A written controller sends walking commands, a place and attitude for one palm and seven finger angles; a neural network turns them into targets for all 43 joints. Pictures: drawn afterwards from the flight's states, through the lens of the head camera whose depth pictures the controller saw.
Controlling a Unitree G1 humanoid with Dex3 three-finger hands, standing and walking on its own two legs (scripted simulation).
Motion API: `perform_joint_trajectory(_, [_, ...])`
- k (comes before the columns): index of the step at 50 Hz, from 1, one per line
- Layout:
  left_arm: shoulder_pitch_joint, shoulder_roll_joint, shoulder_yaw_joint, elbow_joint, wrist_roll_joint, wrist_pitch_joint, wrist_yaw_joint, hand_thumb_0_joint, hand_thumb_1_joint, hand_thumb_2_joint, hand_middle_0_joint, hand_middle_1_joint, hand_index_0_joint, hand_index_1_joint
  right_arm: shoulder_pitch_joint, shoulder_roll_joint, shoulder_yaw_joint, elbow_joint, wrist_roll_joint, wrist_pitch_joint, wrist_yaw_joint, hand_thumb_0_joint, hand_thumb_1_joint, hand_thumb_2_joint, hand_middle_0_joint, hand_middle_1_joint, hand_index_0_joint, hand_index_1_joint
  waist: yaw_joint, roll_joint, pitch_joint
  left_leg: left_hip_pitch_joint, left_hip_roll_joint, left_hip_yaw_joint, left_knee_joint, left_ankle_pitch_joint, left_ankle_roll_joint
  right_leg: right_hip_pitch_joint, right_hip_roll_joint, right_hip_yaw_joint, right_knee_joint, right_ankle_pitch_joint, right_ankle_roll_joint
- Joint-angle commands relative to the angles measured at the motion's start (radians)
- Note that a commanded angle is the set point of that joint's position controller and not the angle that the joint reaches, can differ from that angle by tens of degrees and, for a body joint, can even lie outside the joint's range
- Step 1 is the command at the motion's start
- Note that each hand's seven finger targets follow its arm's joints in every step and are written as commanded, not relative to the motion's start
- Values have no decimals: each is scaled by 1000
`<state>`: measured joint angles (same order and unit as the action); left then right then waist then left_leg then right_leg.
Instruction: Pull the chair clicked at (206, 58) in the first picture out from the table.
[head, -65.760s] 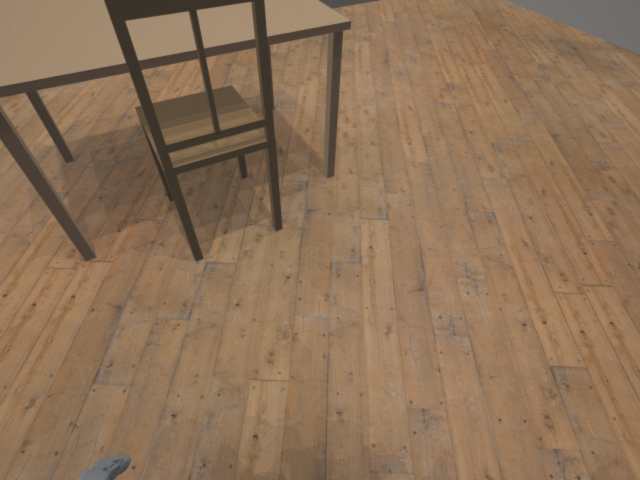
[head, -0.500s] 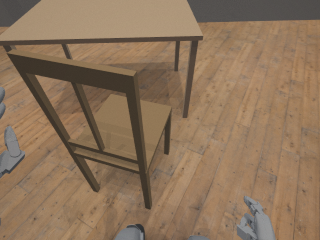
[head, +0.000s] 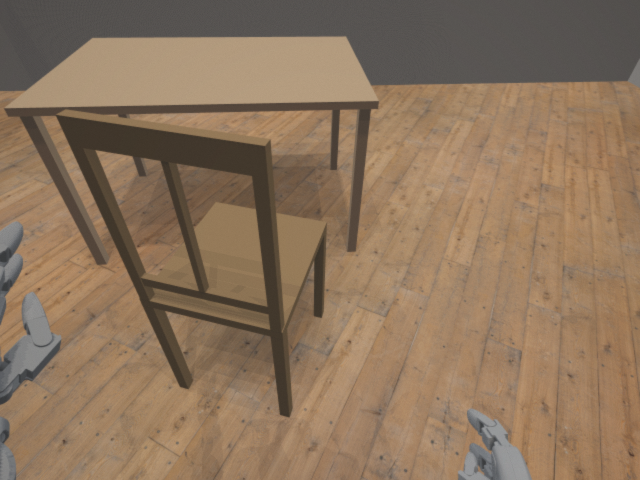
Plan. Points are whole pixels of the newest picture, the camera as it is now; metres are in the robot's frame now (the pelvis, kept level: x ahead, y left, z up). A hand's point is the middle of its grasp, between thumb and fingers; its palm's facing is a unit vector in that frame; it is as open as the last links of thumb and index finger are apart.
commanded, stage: stop stepping back and stand still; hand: left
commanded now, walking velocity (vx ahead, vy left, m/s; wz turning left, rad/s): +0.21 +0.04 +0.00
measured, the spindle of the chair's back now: (188, 233) +0.59 +0.30 -0.04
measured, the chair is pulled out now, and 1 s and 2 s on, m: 0.48 0.48 0.48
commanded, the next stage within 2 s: let the arm hang, fingers relaxed in 1.10 s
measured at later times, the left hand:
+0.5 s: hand (64, 324) +0.21 +0.26 +0.17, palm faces +0.41 -0.79 -0.46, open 7.4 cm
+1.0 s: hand (58, 286) +0.26 +0.30 +0.17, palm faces +0.38 -0.81 -0.44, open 7.4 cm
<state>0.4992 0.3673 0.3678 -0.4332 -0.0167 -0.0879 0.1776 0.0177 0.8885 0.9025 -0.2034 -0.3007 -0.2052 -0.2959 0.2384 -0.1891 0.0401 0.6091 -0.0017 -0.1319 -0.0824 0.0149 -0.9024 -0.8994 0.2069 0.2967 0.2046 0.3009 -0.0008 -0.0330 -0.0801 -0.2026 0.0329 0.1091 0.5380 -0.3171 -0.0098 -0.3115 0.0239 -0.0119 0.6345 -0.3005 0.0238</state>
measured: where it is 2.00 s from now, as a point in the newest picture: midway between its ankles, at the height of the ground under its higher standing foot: outside the picture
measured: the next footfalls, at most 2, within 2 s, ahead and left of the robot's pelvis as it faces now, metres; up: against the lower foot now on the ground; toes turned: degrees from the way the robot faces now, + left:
left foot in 0.32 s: +0.08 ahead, +0.13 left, +0.00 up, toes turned +1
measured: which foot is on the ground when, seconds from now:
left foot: down 0.00-0.06, up 0.08-0.30, down 0.32-1.00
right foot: down 0.00-1.00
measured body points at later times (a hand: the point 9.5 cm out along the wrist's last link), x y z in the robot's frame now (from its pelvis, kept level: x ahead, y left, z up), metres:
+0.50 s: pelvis +0.01 +0.01 +0.01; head +0.00 +0.00 +0.46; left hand +0.18 +0.30 +0.20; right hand +0.14 -0.25 -0.09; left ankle +0.04 +0.13 -0.73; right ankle +0.03 -0.07 -0.73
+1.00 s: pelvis +0.05 +0.04 +0.01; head +0.06 +0.05 +0.46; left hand +0.24 +0.34 +0.19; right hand +0.22 -0.20 -0.06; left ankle +0.04 +0.13 -0.73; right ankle +0.03 -0.07 -0.73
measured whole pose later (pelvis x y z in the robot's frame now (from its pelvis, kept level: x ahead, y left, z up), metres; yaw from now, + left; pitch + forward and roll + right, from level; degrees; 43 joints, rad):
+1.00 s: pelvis +0.05 +0.04 +0.01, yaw -3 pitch +1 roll -1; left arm 0.55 0.41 0.39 -0.48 -0.06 -0.13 0.15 0.01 0.88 0.90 -0.21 -0.30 -0.21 -0.30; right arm 0.18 -0.21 0.02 0.60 0.00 -0.08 -0.08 0.01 -0.90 -0.90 0.21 0.30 0.20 0.30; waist 0.00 0.00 -0.02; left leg -0.22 0.00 0.07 0.45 -0.26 0.04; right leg -0.18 0.05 0.03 0.40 -0.24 -0.02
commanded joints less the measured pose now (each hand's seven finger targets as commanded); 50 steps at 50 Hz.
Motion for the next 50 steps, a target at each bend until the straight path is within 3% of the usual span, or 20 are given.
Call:
perform_joint_trajectory(1, [-116, 245, 149, -234, 2, -94, 27, 0, 900, 900, -200, -300, -200, -300, -140, -160, -69, -128, -2, -37, -8, 0, -900, -900, 200, 300, 200, 300, -13, 103, 125, -284, 106, -110, -137, -390, 70, 101, -44, 99, -196, -105, -72])
perform_joint_trajectory(2, [-78, 262, 174, -201, -5, -97, 28, 0, 900, 900, -200, -300, -200, -300, -129, -166, -79, -121, -2, -27, -8, 0, -900, -900, 200, 300, 200, 300, -18, 7, 111, -275, 44, -63, 38, -279, 52, 55, -140, 281, -289, -175, -134])
perform_joint_trajectory(3, [-44, 273, 187, -173, -10, -94, 31, 0, 900, 900, -200, -300, -200, -300, -118, -147, -82, -113, 6, -18, 1, 0, -900, -900, 200, 300, 200, 300, -1, -152, 40, -323, -17, -17, 256, -200, 29, 128, -254, 506, -402, -258, -173])
perform_joint_trajectory(4, [-53, 270, 181, -178, -8, -102, 30, 0, 900, 900, -200, -300, -200, -300, -129, -146, -89, -117, 9, -10, 8, 0, -900, -900, 200, 300, 200, 300, 6, -146, 35, -387, -29, -53, 406, -197, 15, 176, -327, 607, -460, -226, -202])
perform_joint_trajectory(5, [-26, 257, 188, -165, -12, -117, 29, 0, 900, 900, -200, -300, -200, -300, -105, -151, -92, -109, 6, -5, 13, 0, -900, -900, 200, 300, 200, 300, -1, -59, 14, -398, -13, -105, 453, -167, 10, 194, -333, 572, -440, -149, -211])
perform_joint_trajectory(7, [34, 236, 183, -129, -20, -131, 22, 0, 900, 900, -200, -300, -200, -300, -91, -139, -81, -108, 9, 10, 21, 0, -900, -900, 200, 300, 200, 300, -8, 7, -10, -350, 9, -119, 345, -130, 6, 202, -299, 417, -366, 8, -209])
perform_joint_trajectory(8, [48, 226, 174, -125, -21, -139, 21, 0, 900, 900, -200, -300, -200, -300, -100, -125, -73, -114, 10, 18, 17, 0, -900, -900, 200, 300, 200, 300, -8, -10, -13, -293, 4, -97, 271, -108, 7, 172, -269, 345, -359, 59, -193])
perform_joint_trajectory(10, [40, 217, 161, -126, -24, -144, 20, 0, 900, 900, -200, -300, -200, -300, -108, -124, -72, -112, 13, 21, 10, 0, -900, -900, 200, 300, 200, 300, -2, -74, -19, -173, -19, -54, 133, -89, 18, 120, -235, 276, -371, 22, -155])
perform_joint_trajectory(12, [6, 210, 142, -139, -31, -145, 19, 0, 900, 900, -200, -300, -200, -300, -104, -132, -77, -105, 11, 10, 2, 0, -900, -900, 200, 300, 200, 300, -12, -90, 6, -47, -33, -31, 3, -13, 29, 46, -207, 228, -389, -88, -113])
perform_joint_trajectory(13, [7, 206, 133, -141, -30, -147, 17, 0, 900, 900, -200, -300, -200, -300, -105, -138, -80, -101, 7, 2, 0, 0, -900, -900, 200, 300, 200, 300, -9, -57, 13, 5, -33, -36, -47, 12, 36, 21, -190, 220, -379, -97, -97])
perform_joint_trajectory(14, [3, 206, 126, -160, -30, -149, 13, 0, 900, 900, -200, -300, -200, -300, -99, -149, -87, -102, 5, -6, -1, 0, -900, -900, 200, 300, 200, 300, -8, -22, 22, 30, -11, -71, -91, 10, 48, 12, -178, 213, -356, -97, -81])
perform_joint_trajectory(16, [-14, 217, 133, -207, -25, -153, 13, 0, 900, 900, -200, -300, -200, -300, -106, -172, -93, -111, 2, -16, -2, 0, -900, -900, 200, 300, 200, 300, 2, 72, 55, 18, 89, -206, -175, -52, 90, -23, -108, 177, -288, -91, -42])
perform_joint_trajectory(18, [-27, 226, 141, -250, -19, -154, 15, 0, 900, 900, -200, -300, -200, -300, -116, -183, -96, -125, 6, -20, -4, 0, -900, -900, 200, 300, 200, 300, 12, 118, 58, -46, 125, -253, -205, -59, 96, 40, -60, 135, -233, 3, -16])
perform_joint_trajectory(19, [-24, 243, 160, -251, -17, -157, 14, 0, 900, 900, -200, -300, -200, -300, -117, -171, -91, -117, 10, -27, -4, 0, -900, -900, 200, 300, 200, 300, 10, 150, 62, -83, 108, -220, -221, -137, 81, 47, -64, 127, -244, -46, -24])
perform_joint_trajectory(21, [-14, 230, 162, -227, -13, -152, 13, 0, 900, 900, -200, -300, -200, -300, -114, -158, -82, -113, 9, -35, -4, 0, -900, -900, 200, 300, 200, 300, 2, 148, 104, -120, 75, -181, -216, -178, 63, 31, -55, 127, -277, -96, -38])
perform_joint_trajectory(26, [-24, 202, 141, -175, -26, -146, 6, 0, 900, 900, -200, -300, -200, -300, -110, -152, -82, -106, 9, -48, 3, 0, -900, -900, 200, 300, 200, 300, 0, 27, 46, -34, 40, -123, -117, 15, 43, 33, -85, 172, -322, 27, -49])
perform_joint_trajectory(30, [-9, 179, 116, -159, -35, -127, -4, 0, 900, 900, -200, -300, -200, -300, -120, -152, -78, -114, 11, -40, 5, 0, -900, -900, 200, 300, 200, 300, 2, 23, -5, 29, 52, -119, -126, 148, 40, 66, -70, 139, -286, 191, -40])
perform_joint_trajectory(35, [-37, 197, 118, -234, -33, -116, -3, 0, 900, 900, -200, -300, -200, -300, -137, -148, -69, -133, 9, -29, -4, 0, -900, -900, 200, 300, 200, 300, 8, 81, -63, 70, 73, -122, -151, 310, 38, 127, -50, 88, -233, 322, -29])
perform_joint_trajectory(42, [-11, 222, 147, -273, -38, -111, 2, 0, 900, 900, -200, -300, -200, -300, -143, -143, -67, -153, 7, -10, -10, 0, -900, -900, 200, 300, 200, 300, 7, 128, -61, 44, 65, -115, -152, 362, 24, 167, -50, 75, -233, 374, -32])
perform_joint_trajectory(50, [35, 196, 134, -229, -43, -107, -2, 0, 900, 900, -200, -300, -200, -300, -133, -147, -72, -159, 13, 7, -9, 0, -900, -900, 200, 300, 200, 300, 1, 112, -68, 39, 71, -113, -155, 405, 16, 185, -47, 62, -232, 406, -29])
